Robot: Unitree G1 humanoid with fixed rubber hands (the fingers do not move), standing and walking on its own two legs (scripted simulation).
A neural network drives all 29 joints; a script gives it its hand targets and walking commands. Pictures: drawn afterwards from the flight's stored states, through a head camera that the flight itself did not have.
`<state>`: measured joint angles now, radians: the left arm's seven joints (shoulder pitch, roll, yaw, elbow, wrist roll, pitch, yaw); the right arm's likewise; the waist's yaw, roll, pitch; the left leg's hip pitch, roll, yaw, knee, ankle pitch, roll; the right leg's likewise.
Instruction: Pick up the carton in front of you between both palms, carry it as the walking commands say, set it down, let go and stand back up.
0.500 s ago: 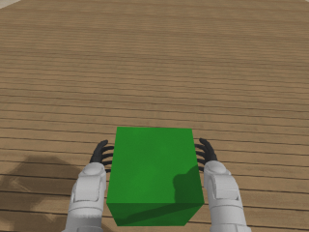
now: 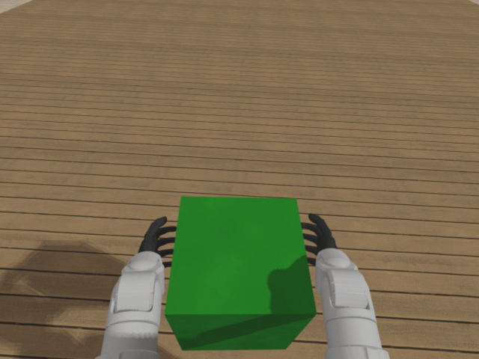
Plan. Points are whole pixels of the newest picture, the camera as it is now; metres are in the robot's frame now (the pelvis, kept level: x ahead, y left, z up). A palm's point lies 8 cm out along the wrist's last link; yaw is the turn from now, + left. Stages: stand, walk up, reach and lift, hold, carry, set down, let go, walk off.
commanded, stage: carry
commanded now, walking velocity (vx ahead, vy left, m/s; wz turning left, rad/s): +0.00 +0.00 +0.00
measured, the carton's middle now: (236, 277) +0.30 +0.00 -0.04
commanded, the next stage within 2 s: hold in 0.10 s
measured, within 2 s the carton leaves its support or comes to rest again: neither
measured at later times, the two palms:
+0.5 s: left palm (140, 266) +0.28 +0.16 +0.04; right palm (315, 252) +0.30 -0.13 +0.04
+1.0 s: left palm (158, 290) +0.34 +0.18 -0.18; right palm (286, 287) +0.35 -0.12 -0.17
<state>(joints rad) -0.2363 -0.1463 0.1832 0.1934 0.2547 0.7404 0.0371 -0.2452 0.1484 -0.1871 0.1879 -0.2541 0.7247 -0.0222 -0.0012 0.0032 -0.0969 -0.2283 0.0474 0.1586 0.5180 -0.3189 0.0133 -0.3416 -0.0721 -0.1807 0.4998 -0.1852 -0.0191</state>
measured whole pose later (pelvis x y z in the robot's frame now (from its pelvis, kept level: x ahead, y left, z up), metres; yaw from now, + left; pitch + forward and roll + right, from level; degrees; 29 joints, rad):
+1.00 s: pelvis -0.06 -0.01 -0.10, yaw +8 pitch +30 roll +0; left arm -0.74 -0.03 0.35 0.64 0.23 0.17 -0.01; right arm -0.62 0.20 -0.45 0.41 -0.25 0.18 -0.08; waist -0.04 0.03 0.00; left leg -1.24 -0.08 -0.08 1.11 -0.40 0.00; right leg -1.28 0.04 0.05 1.04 -0.29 0.02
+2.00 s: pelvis -0.10 -0.01 -0.33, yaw +8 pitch +46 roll -2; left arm -1.39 0.22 0.22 1.04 0.16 0.24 0.04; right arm -1.12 0.08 -0.62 0.61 -0.19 0.25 -0.13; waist -0.11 0.03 0.05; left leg -2.20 -0.17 -0.05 1.97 -0.58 -0.02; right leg -2.23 0.10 0.06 1.88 -0.45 0.09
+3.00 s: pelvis -0.10 +0.00 -0.39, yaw +7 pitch +40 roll -5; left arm -1.52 0.29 0.08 1.23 0.10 0.17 0.03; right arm -1.27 -0.07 -0.61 0.91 -0.13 0.16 -0.06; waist -0.14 0.00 0.26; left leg -2.25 -0.14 -0.02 2.20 -0.64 0.02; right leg -2.27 0.07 0.03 2.09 -0.53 0.10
